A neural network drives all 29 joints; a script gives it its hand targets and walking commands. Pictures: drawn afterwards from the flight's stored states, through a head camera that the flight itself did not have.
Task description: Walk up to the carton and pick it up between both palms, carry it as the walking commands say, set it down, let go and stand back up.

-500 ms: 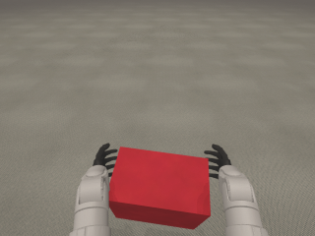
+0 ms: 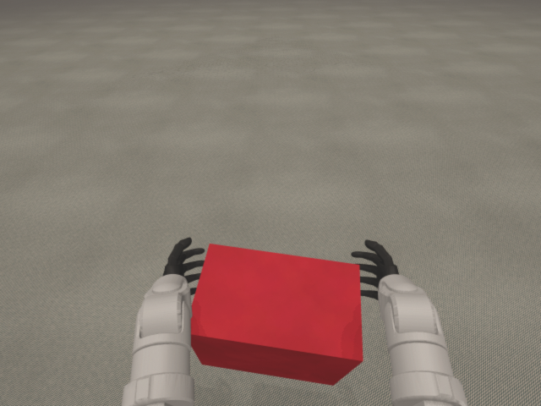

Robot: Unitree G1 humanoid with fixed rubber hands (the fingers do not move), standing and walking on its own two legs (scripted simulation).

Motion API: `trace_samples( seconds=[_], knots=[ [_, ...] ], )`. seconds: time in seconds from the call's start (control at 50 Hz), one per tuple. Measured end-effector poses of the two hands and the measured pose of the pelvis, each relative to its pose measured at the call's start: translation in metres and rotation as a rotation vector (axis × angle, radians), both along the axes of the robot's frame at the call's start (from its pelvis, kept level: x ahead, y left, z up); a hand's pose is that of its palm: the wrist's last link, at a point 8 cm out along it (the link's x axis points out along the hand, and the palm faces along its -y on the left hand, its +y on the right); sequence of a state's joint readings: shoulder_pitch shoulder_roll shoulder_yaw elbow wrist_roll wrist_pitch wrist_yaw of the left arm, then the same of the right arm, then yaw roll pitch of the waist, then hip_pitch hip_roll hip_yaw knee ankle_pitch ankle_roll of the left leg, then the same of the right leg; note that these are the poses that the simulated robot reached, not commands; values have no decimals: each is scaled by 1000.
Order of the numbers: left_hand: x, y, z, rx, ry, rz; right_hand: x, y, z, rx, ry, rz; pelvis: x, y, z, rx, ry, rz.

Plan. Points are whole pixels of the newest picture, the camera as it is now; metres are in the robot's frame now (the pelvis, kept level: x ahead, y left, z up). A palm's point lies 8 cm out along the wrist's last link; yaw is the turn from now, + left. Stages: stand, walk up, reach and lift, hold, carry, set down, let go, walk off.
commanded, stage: hold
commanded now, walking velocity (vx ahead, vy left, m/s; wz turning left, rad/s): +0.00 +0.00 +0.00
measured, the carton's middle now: (274, 318) +0.29 +0.01 -0.03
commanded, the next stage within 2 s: carry in 0.62 s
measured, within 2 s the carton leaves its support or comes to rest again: neither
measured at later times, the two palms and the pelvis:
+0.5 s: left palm (179, 287) +0.29 +0.15 +0.06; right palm (389, 287) +0.28 -0.17 +0.05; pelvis +0.01 -0.01 +0.00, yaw +0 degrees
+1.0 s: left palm (209, 300) +0.25 +0.10 +0.08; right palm (436, 314) +0.23 -0.22 +0.06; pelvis -0.05 -0.03 -0.03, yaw -3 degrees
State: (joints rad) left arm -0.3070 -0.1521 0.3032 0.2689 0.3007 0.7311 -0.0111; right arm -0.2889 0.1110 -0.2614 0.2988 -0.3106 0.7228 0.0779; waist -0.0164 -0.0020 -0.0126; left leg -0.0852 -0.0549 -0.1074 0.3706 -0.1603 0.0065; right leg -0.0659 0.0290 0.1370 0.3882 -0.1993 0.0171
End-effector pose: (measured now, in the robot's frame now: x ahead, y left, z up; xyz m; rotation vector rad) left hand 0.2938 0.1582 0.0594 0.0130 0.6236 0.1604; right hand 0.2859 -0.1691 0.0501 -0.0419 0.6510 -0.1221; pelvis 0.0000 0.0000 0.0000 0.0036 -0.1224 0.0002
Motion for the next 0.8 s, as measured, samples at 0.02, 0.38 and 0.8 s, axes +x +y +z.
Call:
trace_samples(
  seconds=[0.02,0.38,0.8],
  knots=[
    [0,0,0,0,0,0,0,0,0,1,0,-1,1,0,0,0,1,-1],
    [-2,-4,-2,3,-1,5,-2,-3,-4,-1,3,-6,10,-7,1,3,4,-1],
    [0,-17,7,-4,-67,37,6,-13,6,-13,-57,-57,-9,-19,-16,4,103,-29]
  ],
)
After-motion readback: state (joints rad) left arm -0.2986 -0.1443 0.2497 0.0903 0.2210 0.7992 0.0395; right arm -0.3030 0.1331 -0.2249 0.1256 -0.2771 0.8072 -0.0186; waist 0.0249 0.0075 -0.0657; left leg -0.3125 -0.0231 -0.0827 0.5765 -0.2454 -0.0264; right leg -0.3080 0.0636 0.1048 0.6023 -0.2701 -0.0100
